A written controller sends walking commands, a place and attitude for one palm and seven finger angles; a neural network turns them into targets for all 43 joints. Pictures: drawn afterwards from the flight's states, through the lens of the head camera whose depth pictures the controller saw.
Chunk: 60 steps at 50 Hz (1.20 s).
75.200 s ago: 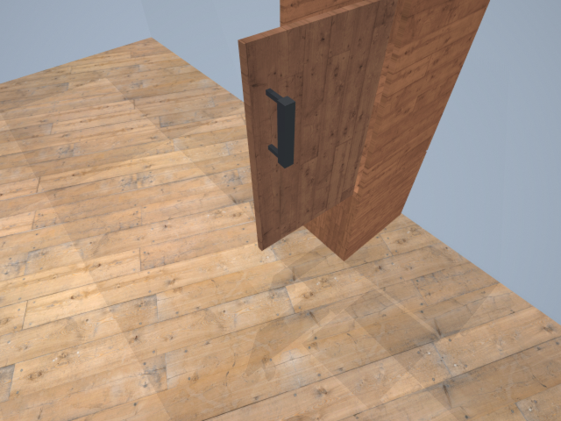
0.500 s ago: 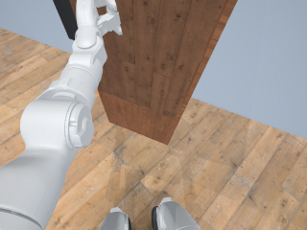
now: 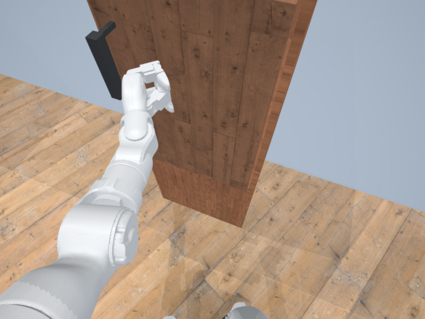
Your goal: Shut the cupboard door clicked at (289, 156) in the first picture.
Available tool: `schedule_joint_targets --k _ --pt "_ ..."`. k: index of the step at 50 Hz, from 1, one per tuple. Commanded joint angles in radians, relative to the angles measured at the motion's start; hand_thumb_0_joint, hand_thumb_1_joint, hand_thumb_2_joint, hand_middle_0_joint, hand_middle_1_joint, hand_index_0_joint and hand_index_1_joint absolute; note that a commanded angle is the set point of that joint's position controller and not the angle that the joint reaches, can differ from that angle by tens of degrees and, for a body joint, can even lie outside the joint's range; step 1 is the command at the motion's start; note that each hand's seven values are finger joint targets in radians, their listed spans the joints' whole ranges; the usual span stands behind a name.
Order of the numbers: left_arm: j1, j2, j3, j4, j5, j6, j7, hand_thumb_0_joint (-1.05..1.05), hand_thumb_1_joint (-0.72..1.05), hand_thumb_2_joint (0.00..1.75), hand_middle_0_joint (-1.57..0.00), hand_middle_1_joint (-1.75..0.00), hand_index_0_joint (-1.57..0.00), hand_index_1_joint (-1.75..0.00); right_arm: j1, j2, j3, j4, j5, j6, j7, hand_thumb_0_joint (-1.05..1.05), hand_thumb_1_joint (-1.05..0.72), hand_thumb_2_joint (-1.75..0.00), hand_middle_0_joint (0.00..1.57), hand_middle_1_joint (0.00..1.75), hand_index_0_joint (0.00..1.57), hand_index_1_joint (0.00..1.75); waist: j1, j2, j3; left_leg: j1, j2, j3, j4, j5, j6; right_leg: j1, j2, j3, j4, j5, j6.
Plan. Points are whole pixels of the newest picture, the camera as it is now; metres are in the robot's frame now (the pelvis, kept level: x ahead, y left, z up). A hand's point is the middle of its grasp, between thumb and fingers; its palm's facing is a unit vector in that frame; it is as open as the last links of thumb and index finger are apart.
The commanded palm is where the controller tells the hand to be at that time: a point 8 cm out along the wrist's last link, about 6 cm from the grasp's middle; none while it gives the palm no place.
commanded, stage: pull the fist back off the door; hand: left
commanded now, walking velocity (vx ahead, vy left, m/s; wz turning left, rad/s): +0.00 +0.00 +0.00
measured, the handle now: (114, 62) +0.61 +0.14 +0.12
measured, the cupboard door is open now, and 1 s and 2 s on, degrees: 0 0 0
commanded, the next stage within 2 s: draw the hand back to the body in 0.22 s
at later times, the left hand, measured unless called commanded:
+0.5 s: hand (158, 108) +0.45 +0.05 +0.14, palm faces +0.04 -1.00 -0.01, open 3.1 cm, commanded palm +0.40 +0.11 +0.14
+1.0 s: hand (77, 184) +0.31 +0.15 +0.16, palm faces +0.08 -0.98 -0.18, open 3.1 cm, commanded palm +0.27 +0.21 +0.17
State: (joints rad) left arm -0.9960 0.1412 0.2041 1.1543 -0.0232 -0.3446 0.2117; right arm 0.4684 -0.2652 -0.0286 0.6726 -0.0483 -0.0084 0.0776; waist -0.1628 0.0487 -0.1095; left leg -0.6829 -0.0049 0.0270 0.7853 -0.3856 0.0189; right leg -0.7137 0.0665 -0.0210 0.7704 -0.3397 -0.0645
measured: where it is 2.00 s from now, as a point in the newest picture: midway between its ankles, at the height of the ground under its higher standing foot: outside the picture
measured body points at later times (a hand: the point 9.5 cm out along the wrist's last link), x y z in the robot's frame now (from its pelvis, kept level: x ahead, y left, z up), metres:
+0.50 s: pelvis +0.00 +0.00 +0.01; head +0.04 -0.02 +0.46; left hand +0.45 +0.10 +0.14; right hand +0.09 -0.24 -0.12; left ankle -0.01 +0.11 -0.70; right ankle +0.01 -0.08 -0.70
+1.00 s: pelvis +0.00 +0.00 +0.03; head -0.02 -0.02 +0.48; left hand +0.30 +0.20 +0.17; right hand +0.20 -0.22 -0.05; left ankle -0.01 +0.11 -0.70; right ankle +0.01 -0.08 -0.70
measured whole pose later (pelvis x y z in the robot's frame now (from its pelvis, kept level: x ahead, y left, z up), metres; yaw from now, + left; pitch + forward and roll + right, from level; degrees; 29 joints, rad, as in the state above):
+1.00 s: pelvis +0.00 +0.00 +0.03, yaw +1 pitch -2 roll +0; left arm -0.07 0.21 0.01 0.08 -0.08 -0.06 0.04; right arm 0.16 -0.23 0.03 0.58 0.04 0.00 -0.06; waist 0.01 0.05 -0.03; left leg -0.18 -0.03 0.01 0.49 -0.27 0.03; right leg -0.22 0.05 -0.02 0.49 -0.25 -0.05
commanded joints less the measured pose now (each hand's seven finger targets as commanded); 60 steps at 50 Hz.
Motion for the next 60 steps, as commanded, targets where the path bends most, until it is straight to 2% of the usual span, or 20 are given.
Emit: schedule_joint_targets --k 1,5,6,7,12,16,17,21,22,25,31,37,40,42,43,45,47,48,50,60 --pt "-0.476 0.092 -0.045 -0.371 -0.016 -0.079 0.001 0.00 0.90 0.90 -1.30 -1.50 -1.30 -1.50 0.070 -0.121 -0.044 -0.079 0.015 -0.034 -0.023 0.00 -0.90 -0.90 0.20 0.30 0.20 0.30 0.002 -0.030 -0.451 0.243 -0.029 -0.003 -0.057 0.303 0.018 0.331 -0.029 0.034 -0.100 0.443 0.054" --pt "-0.378 -0.006 -0.132 -0.424 -0.019 -0.071 0.005 0.00 0.90 0.90 -1.30 -1.50 -1.30 -1.50 0.031 -0.108 -0.043 -0.081 0.022 -0.044 -0.030 0.00 -0.90 -0.90 0.20 0.30 0.20 0.30 0.006 -0.056 -0.411 0.292 -0.022 -0.009 -0.068 0.330 0.016 0.312 -0.027 0.017 -0.102 0.446 0.052" --pt "-0.349 0.019 -0.102 -0.416 -0.020 -0.061 0.011 0.00 0.90 0.90 -1.30 -1.50 -1.30 -1.50 0.021 -0.112 -0.044 -0.076 0.024 -0.045 -0.032 0.00 -0.90 -0.90 0.20 0.30 0.20 0.30 0.016 -0.079 -0.411 0.286 -0.023 -0.009 -0.072 0.326 0.015 0.318 -0.029 0.018 -0.106 0.447 0.054" --pt "-0.317 -0.006 -0.131 -0.423 -0.019 -0.048 0.010 0.00 0.90 0.90 -1.30 -1.50 -1.30 -1.50 0.009 -0.109 -0.042 -0.081 0.025 -0.042 -0.033 0.00 -0.90 -0.90 0.20 0.30 0.20 0.30 0.019 -0.087 -0.395 0.281 -0.022 -0.008 -0.079 0.327 0.014 0.332 -0.030 0.018 -0.105 0.457 0.054" --pt "-0.366 0.032 -0.097 -0.375 -0.023 -0.011 0.029 0.00 0.90 0.90 -1.30 -1.50 -1.30 -1.50 -0.038 -0.101 -0.028 -0.073 0.029 -0.035 -0.050 0.00 -0.90 -0.90 0.20 0.30 0.20 0.30 0.014 -0.129 -0.318 0.241 -0.029 -0.005 -0.094 0.254 0.017 0.334 -0.043 0.035 -0.131 0.411 0.063" --pt "-0.379 0.028 -0.092 -0.352 -0.022 -0.039 0.026 0.00 0.90 0.90 -1.30 -1.50 -1.30 -1.50 -0.062 -0.092 -0.017 -0.078 0.026 -0.045 -0.053 0.00 -0.90 -0.90 0.20 0.30 0.20 0.30 0.027 -0.100 -0.354 0.240 -0.036 -0.010 -0.089 0.258 0.014 0.342 -0.049 0.038 -0.112 0.415 0.058" --pt "-0.376 0.010 -0.113 -0.327 -0.021 -0.041 0.021 0.00 0.90 0.90 -1.30 -1.50 -1.30 -1.50 -0.066 -0.090 -0.017 -0.073 0.027 -0.046 -0.053 0.00 -0.90 -0.90 0.20 0.30 0.20 0.30 0.016 -0.107 -0.336 0.241 -0.032 -0.009 -0.084 0.252 0.013 0.324 -0.049 0.034 -0.114 0.407 0.058" --pt "-0.135 0.073 -0.044 -0.415 -0.032 -0.037 -0.018 0.00 0.90 0.90 -1.30 -1.50 -1.30 -1.50 -0.079 -0.096 -0.019 -0.124 0.035 -0.044 -0.048 0.00 -0.90 -0.90 0.20 0.30 0.20 0.30 0.100 -0.110 -0.431 0.256 -0.032 0.001 -0.106 0.333 0.010 0.447 -0.049 0.036 -0.097 0.507 0.050" --pt "-0.093 0.054 -0.066 -0.446 -0.038 -0.020 -0.034 0.00 0.90 0.90 -1.30 -1.50 -1.30 -1.50 -0.093 -0.094 -0.018 -0.137 0.042 -0.040 -0.049 0.00 -0.90 -0.90 0.20 0.30 0.20 0.30 0.098 -0.127 -0.406 0.253 -0.030 0.007 -0.117 0.321 0.011 0.457 -0.049 0.036 -0.111 0.504 0.052" --pt "0.000 0.098 -0.039 -0.547 -0.062 0.031 -0.065 0.00 0.90 0.90 -1.30 -1.50 -1.30 -1.50 -0.124 -0.097 -0.017 -0.162 0.059 -0.028 -0.062 0.00 -0.90 -0.90 0.20 0.30 0.20 0.30 0.115 -0.177 -0.338 0.246 -0.025 0.013 -0.153 0.278 0.017 0.498 -0.055 0.050 -0.161 0.470 0.065" --pt "0.064 0.096 -0.090 -0.887 -0.106 0.076 -0.125 0.00 0.90 0.90 -1.30 -1.50 -1.30 -1.50 -0.212 -0.077 -0.009 -0.189 0.083 -0.053 -0.097 0.00 -0.90 -0.90 0.20 0.30 0.20 0.30 0.127 -0.091 -0.315 0.366 -0.018 0.014 -0.199 0.265 0.024 0.521 -0.054 0.056 -0.224 0.406 0.067" --pt "0.266 0.109 -0.100 -0.999 -0.134 0.179 -0.183 0.00 0.90 0.90 -1.30 -1.50 -1.30 -1.50 -0.288 -0.073 0.007 -0.195 0.102 -0.074 -0.125 0.00 -0.90 -0.90 0.20 0.30 0.20 0.30 0.153 -0.058 -0.209 0.415 -0.018 0.009 -0.252 0.221 0.022 0.511 -0.061 0.049 -0.287 0.279 0.061" --pt "0.389 0.120 -0.089 -1.059 -0.155 0.236 -0.210 0.00 0.90 0.90 -1.22 -1.41 -1.22 -1.41 -0.326 -0.075 0.017 -0.215 0.109 -0.080 -0.134 0.00 -0.90 -0.90 0.20 0.30 0.20 0.30 0.172 -0.092 -0.172 0.430 -0.017 0.001 -0.274 0.221 0.022 0.528 -0.061 0.039 -0.306 0.256 0.059" --pt "0.425 0.132 -0.082 -1.152 -0.163 0.263 -0.224 0.00 0.90 0.90 -1.16 -1.35 -1.16 -1.35 -0.358 -0.069 0.025 -0.227 0.110 -0.084 -0.138 0.00 -0.90 -0.90 0.20 0.30 0.20 0.30 0.179 -0.069 -0.166 0.453 -0.017 -0.002 -0.288 0.229 0.020 0.541 -0.064 0.033 -0.307 0.265 0.055" --pt "0.477 0.178 -0.155 -1.260 -0.073 0.223 -0.190 0.00 0.90 0.90 -1.13 -1.32 -1.13 -1.32 -0.373 -0.047 0.031 -0.230 0.099 -0.072 -0.141 0.00 -0.90 -0.90 0.20 0.30 0.20 0.30 0.155 -0.073 -0.102 0.461 -0.012 -0.013 -0.331 0.217 0.018 0.543 -0.091 0.067 -0.347 0.258 0.074" --pt "0.613 0.177 -0.140 -1.245 -0.062 0.225 -0.162 0.00 0.90 0.90 -1.08 -1.26 -1.08 -1.26 -0.386 -0.054 0.033 -0.225 0.092 -0.053 -0.146 0.00 -0.90 -0.90 0.20 0.30 0.20 0.30 0.168 -0.085 -0.052 0.470 -0.008 -0.020 -0.359 0.205 0.019 0.559 -0.084 0.052 -0.373 0.212 0.067" --pt "0.637 0.194 -0.131 -1.300 -0.054 0.225 -0.153 0.00 0.90 0.90 -1.02 -1.20 -1.02 -1.20 -0.403 -0.048 0.040 -0.230 0.089 -0.036 -0.150 0.00 -0.90 -0.90 0.20 0.30 0.20 0.30 0.164 -0.090 -0.025 0.497 -0.004 -0.017 -0.381 0.203 0.020 0.565 -0.080 0.048 -0.396 0.190 0.064" --pt "0.655 0.209 -0.117 -1.325 -0.050 0.223 -0.148 0.00 0.90 0.90 -1.00 -1.17 -1.00 -1.17 -0.407 -0.047 0.041 -0.232 0.088 -0.032 -0.151 0.00 -0.90 -0.90 0.20 0.30 0.20 0.30 0.165 -0.089 -0.027 0.507 -0.003 -0.020 -0.390 0.211 0.020 0.578 -0.079 0.047 -0.404 0.193 0.062" --pt "0.708 0.220 -0.105 -1.372 -0.045 0.228 -0.145 0.00 0.90 0.90 -0.94 -1.11 -0.94 -1.11 -0.414 -0.049 0.043 -0.232 0.083 -0.027 -0.154 0.00 -0.90 -0.90 0.20 0.30 0.20 0.30 0.172 -0.022 -0.030 0.545 -0.002 -0.021 -0.404 0.244 0.019 0.595 -0.075 0.039 -0.414 0.225 0.054" --pt "0.971 0.277 -0.013 -1.582 -0.034 0.235 -0.118 0.00 0.90 0.90 -0.67 -0.81 -0.67 -0.81 -0.434 -0.048 0.048 -0.235 0.063 -0.034 -0.155 0.00 -0.90 -0.90 0.20 0.30 0.20 0.30 0.193 0.012 -0.032 0.602 0.007 -0.041 -0.444 0.359 0.004 0.663 -0.065 0.007 -0.430 0.302 0.042"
